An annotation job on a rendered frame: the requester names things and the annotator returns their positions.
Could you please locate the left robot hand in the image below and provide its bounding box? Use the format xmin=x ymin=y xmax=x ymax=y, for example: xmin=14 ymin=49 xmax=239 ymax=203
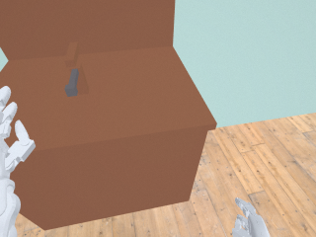
xmin=0 ymin=86 xmax=36 ymax=179

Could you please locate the right robot hand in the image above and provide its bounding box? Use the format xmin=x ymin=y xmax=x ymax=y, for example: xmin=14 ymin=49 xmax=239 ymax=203
xmin=232 ymin=197 xmax=271 ymax=237

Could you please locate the left robot forearm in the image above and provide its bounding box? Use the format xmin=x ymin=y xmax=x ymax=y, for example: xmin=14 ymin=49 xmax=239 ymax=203
xmin=0 ymin=178 xmax=21 ymax=237

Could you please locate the counter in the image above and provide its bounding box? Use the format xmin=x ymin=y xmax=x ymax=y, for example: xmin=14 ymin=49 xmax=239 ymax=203
xmin=0 ymin=0 xmax=217 ymax=231

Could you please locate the tap lever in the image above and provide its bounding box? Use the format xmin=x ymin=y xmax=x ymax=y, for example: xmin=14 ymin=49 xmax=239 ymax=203
xmin=64 ymin=68 xmax=79 ymax=97

